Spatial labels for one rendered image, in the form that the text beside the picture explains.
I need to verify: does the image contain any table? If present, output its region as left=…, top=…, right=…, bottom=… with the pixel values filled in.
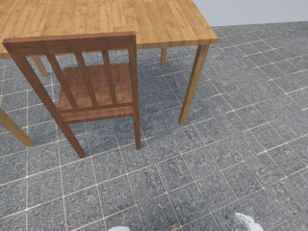
left=0, top=0, right=218, bottom=146

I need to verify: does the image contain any right robot hand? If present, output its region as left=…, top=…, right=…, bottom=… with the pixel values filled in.
left=235, top=213, right=264, bottom=231

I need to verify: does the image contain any chair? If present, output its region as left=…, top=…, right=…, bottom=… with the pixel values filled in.
left=2, top=31, right=141, bottom=159

